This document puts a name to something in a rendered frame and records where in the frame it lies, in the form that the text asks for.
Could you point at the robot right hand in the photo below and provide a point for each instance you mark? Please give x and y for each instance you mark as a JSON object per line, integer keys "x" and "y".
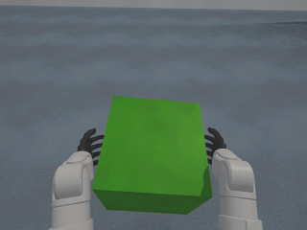
{"x": 217, "y": 140}

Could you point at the right robot forearm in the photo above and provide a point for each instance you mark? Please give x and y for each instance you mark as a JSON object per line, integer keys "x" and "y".
{"x": 238, "y": 207}

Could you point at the carton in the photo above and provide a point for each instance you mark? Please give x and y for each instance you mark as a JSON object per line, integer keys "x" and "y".
{"x": 153, "y": 157}

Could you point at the robot left hand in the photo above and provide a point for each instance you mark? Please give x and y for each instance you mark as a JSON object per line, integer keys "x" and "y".
{"x": 85, "y": 144}

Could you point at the left robot forearm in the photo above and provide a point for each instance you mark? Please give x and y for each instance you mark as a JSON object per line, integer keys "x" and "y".
{"x": 71, "y": 193}

